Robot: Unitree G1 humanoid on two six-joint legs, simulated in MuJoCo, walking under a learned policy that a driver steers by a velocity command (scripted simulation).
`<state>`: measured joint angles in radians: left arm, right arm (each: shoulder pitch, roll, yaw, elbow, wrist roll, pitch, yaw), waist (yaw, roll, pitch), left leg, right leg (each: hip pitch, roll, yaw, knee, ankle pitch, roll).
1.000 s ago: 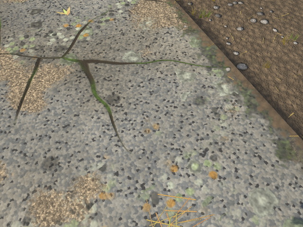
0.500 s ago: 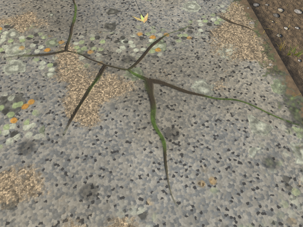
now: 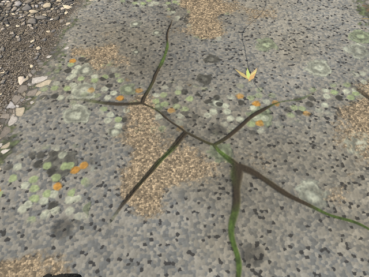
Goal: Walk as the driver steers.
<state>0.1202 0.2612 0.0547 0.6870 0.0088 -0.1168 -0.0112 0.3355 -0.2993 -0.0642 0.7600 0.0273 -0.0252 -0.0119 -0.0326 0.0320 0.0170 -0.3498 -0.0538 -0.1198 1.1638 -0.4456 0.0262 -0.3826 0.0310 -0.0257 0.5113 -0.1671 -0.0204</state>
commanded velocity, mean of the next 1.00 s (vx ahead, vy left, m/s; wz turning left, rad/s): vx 0.50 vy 0.00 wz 0.14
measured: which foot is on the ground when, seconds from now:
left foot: up 0.00-0.36, down 0.38-0.92, up 0.94-1.00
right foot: down 0.00-0.40, up 0.42-0.88, down 0.90-1.00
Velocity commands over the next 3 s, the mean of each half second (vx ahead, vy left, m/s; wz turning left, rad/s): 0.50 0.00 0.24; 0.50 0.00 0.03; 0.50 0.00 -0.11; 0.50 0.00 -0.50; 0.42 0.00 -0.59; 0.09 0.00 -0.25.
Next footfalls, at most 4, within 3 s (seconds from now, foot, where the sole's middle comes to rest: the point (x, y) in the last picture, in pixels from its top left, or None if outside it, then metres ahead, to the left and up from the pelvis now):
0.38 left None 0.35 0.17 -0.77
0.90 right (199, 223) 0.68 -0.04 -0.77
1.42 left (130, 169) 0.94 0.24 -0.77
1.94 right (193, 122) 1.19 -0.04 -0.77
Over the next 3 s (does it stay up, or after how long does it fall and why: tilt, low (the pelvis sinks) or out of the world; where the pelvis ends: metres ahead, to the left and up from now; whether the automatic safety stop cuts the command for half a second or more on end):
stays up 1.40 -0.05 0.00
